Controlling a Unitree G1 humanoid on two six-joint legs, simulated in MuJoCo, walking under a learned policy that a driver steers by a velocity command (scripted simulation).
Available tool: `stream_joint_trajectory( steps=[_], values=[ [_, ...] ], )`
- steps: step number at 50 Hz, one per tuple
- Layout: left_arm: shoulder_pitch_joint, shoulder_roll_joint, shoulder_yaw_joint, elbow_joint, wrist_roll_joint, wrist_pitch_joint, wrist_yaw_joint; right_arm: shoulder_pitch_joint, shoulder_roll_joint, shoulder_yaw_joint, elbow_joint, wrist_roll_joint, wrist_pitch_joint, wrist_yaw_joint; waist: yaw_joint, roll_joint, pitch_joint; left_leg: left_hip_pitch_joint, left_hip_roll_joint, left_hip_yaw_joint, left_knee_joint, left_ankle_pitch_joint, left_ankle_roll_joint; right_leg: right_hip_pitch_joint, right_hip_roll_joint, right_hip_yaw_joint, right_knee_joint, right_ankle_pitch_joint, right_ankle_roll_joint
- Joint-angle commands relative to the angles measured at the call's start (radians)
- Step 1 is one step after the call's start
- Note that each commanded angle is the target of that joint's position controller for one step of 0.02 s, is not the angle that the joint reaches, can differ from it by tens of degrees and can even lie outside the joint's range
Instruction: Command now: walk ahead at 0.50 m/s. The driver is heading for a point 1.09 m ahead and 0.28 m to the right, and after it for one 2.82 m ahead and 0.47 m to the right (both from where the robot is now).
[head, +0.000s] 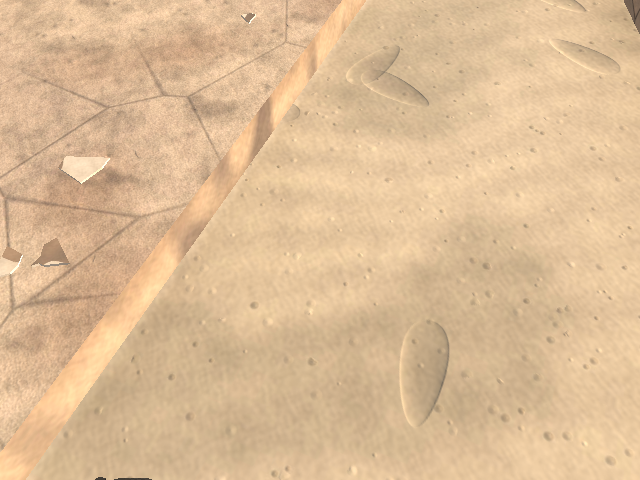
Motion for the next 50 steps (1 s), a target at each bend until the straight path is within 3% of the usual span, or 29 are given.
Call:
stream_joint_trajectory(
  steps=[1, 2, 3, 5, 7, 10, 15, 18, 21, 23, 24, 25, 26, 27, 28, 29, 30, 31, 32, 34, 36, 41, 47, 49, 50],
  values=[
    [0.311, 0.167, 0.045, 0.036, 0.003, 0.0, 0.006, -0.018, -0.137, -0.018, -0.09, 0.038, -0.058, 0.01, 0.146, -0.16, -0.227, -0.648, 0.028, -0.098, 0.524, 0.004, 0.047, 0.738, -0.34, 0.599, -0.278, -0.202, -0.198],
    [0.229, 0.15, 0.038, 0.017, 0.007, -0.002, 0.006, -0.068, -0.133, -0.017, -0.099, 0.035, -0.063, 0.003, 0.114, -0.079, -0.153, -0.613, 0.082, -0.068, 0.485, 0.1, 0.045, 0.597, -0.305, 0.481, -0.301, -0.069, -0.181],
    [0.183, 0.127, 0.033, 0.012, 0.014, -0.004, 0.004, -0.095, -0.124, -0.023, -0.101, 0.018, -0.059, -0.002, 0.09, -0.048, -0.099, -0.577, 0.113, -0.061, 0.428, 0.158, 0.038, 0.485, -0.271, 0.397, -0.33, 0.029, -0.175],
    [0.166, 0.099, 0.025, 0.02, 0.022, -0.01, -0.001, -0.065, -0.086, -0.024, -0.094, 0.01, -0.035, -0.002, 0.045, -0.077, -0.086, -0.48, 0.145, -0.063, 0.361, 0.217, 0.029, 0.385, -0.225, 0.303, -0.384, 0.1, -0.169],
    [0.19, 0.116, 0.029, 0.038, 0.015, -0.015, 0.003, -0.072, -0.062, -0.022, -0.097, 0.007, -0.016, -0.003, 0.033, -0.069, -0.06, -0.488, 0.153, -0.05, 0.302, 0.245, 0.012, 0.346, -0.216, 0.245, -0.419, 0.151, -0.182],
    [0.239, 0.144, 0.037, 0.063, 0.014, -0.008, 0.02, -0.18, -0.064, -0.024, -0.137, -0.005, -0.01, -0.005, 0.053, -0.049, -0.016, -0.582, 0.158, -0.043, 0.149, 0.374, -0.017, 0.362, -0.213, 0.198, -0.454, 0.174, -0.186],
    [0.309, 0.158, 0.038, 0.097, 0.003, 0.005, 0.037, -0.348, -0.039, -0.013, -0.183, -0.001, -0.023, 0.009, 0.103, -0.059, 0.023, -0.542, 0.114, 0.003, -0.138, 0.587, -0.022, 0.378, -0.172, 0.107, -0.473, 0.133, -0.147],
    [0.361, 0.163, 0.04, 0.128, -0.001, 0.016, 0.038, -0.429, -0.042, -0.008, -0.213, 0.007, -0.029, 0.023, 0.127, -0.058, 0.048, -0.549, 0.096, 0.011, -0.218, 0.579, -0.012, 0.456, -0.202, 0.103, -0.449, 0.134, -0.148],
    [0.372, 0.173, 0.048, 0.146, -0.007, 0.032, 0.045, -0.463, -0.06, -0.01, -0.24, 0.01, -0.039, 0.041, 0.115, -0.066, 0.052, -0.559, 0.088, 0.002, -0.268, 0.495, 0.022, 0.559, -0.251, 0.115, -0.39, 0.202, -0.134],
    [0.347, 0.188, 0.055, 0.143, -0.008, 0.04, 0.048, -0.406, -0.09, -0.021, -0.231, 0.01, -0.044, 0.045, 0.072, -0.087, 0.014, -0.452, 0.058, 0.026, -0.288, 0.425, 0.047, 0.587, -0.259, 0.112, -0.316, 0.364, -0.115],
    [0.325, 0.192, 0.055, 0.139, -0.007, 0.045, 0.049, -0.317, -0.114, -0.036, -0.207, 0.009, -0.045, 0.043, 0.019, -0.095, -0.042, -0.317, 0.024, 0.058, -0.305, 0.416, 0.067, 0.576, -0.234, 0.087, -0.211, 0.526, -0.098],
    [0.327, 0.163, 0.044, 0.133, -0.001, 0.05, 0.048, -0.151, -0.161, -0.063, -0.155, 0.006, -0.045, 0.034, -0.051, -0.074, -0.142, -0.071, 0.018, 0.055, -0.303, 0.431, 0.096, 0.488, -0.178, 0.06, -0.016, 0.557, -0.071],
    [0.343, 0.124, 0.023, 0.106, 0.019, 0.048, 0.048, 0.034, -0.238, -0.083, -0.121, -0.009, -0.043, 0.022, -0.103, 0.055, -0.295, 0.242, 0.22, -0.175, -0.278, 0.422, 0.159, 0.26, -0.103, 0.022, 0.311, 0.244, -0.036],
    [0.468, -0.011, -0.01, 0.111, 0.006, 0.028, 0.04, 0.047, -0.277, -0.086, -0.108, -0.021, -0.038, 0.027, -0.022, 0.314, -0.398, 0.502, 0.427, -0.625, -0.411, 0.34, 0.304, -0.104, 0.085, 0.065, 0.624, -0.453, 0.024],
    [0.4, 0.117, 0.018, 0.124, -0.02, 0.011, 0.041, 0.01, -0.176, -0.058, -0.126, -0.016, -0.042, 0.027, -0.059, 0.175, -0.335, 0.428, 0.404, -0.6, -0.452, 0.401, 0.264, -0.177, 0.044, 0.202, 0.729, -0.495, 0.018],
    [0.331, 0.16, 0.034, 0.103, -0.039, 0.004, 0.045, -0.078, -0.139, -0.045, -0.143, -0.018, -0.046, 0.022, -0.038, 0.136, -0.211, 0.293, 0.385, -0.412, -0.446, 0.604, 0.225, -0.202, 0.006, 0.188, 0.737, -0.423, 0.015],
    [0.307, 0.151, 0.036, 0.105, -0.033, 0.01, 0.055, -0.152, -0.112, -0.035, -0.154, -0.021, -0.051, 0.025, 0.004, 0.06, -0.162, 0.165, 0.345, -0.276, -0.451, 0.791, 0.201, -0.149, -0.043, 0.161, 0.696, -0.357, 0.028],
    [0.3, 0.138, 0.044, 0.108, -0.02, 0.023, 0.063, -0.2, -0.086, -0.03, -0.154, -0.022, -0.053, 0.027, 0.033, 0.049, -0.119, 0.06, 0.311, -0.178, -0.469, 0.877, 0.183, -0.103, -0.07, 0.151, 0.643, -0.317, 0.04],
    [0.321, 0.119, 0.046, 0.109, -0.017, 0.042, 0.064, -0.223, -0.073, -0.026, -0.15, -0.034, -0.055, 0.027, 0.064, 0.081, -0.111, -0.018, 0.287, -0.11, -0.491, 0.917, 0.166, -0.029, -0.091, 0.149, 0.613, -0.284, 0.044],
    [0.336, 0.08, 0.046, 0.098, -0.016, 0.076, 0.064, -0.248, -0.082, -0.028, -0.145, -0.042, -0.056, 0.02, 0.093, 0.093, -0.095, -0.095, 0.272, -0.024, -0.524, 0.984, 0.184, 0.006, -0.082, 0.118, 0.59, -0.238, 0.056],
    [0.299, 0.072, 0.048, 0.057, -0.008, 0.093, 0.066, -0.259, -0.111, -0.035, -0.138, -0.039, -0.05, 0.001, 0.102, 0.09, -0.075, -0.111, 0.272, 0.039, -0.552, 0.99, 0.198, -0.033, -0.088, 0.106, 0.504, -0.164, 0.068],
    [0.181, 0.066, 0.046, -0.017, -0.001, 0.1, 0.043, -0.263, -0.146, -0.044, -0.134, -0.026, -0.007, -0.039, 0.064, 0.077, -0.087, -0.052, 0.263, 0.148, -0.56, 0.892, 0.188, -0.012, -0.09, 0.048, 0.251, 0.021, 0.073],
    [0.092, 0.093, 0.059, -0.105, -0.001, 0.118, 0.008, -0.245, -0.181, -0.061, -0.133, 0.001, 0.047, -0.044, 0.042, 0.079, -0.063, 0.075, 0.326, 0.145, -0.444, 0.828, 0.163, -0.027, -0.06, -0.001, 0.113, -0.115, 0.031],
    [0.125, 0.102, 0.067, -0.115, -0.004, 0.117, -0.001, -0.264, -0.18, -0.064, -0.145, 0.013, 0.06, -0.05, 0.069, 0.081, -0.075, 0.091, 0.317, 0.159, -0.336, 0.872, 0.123, 0.035, -0.028, -0.031, 0.008, -0.104, -0.001],
    [0.186, 0.125, 0.08, -0.105, 0.0, 0.111, 0.002, -0.253, -0.17, -0.063, -0.143, 0.016, 0.065, -0.052, 0.102, 0.052, -0.107, 0.06, 0.272, 0.193, -0.213, 0.886, 0.078, 0.153, 0.004, -0.037, -0.097, 0.017, -0.031]
  ],
)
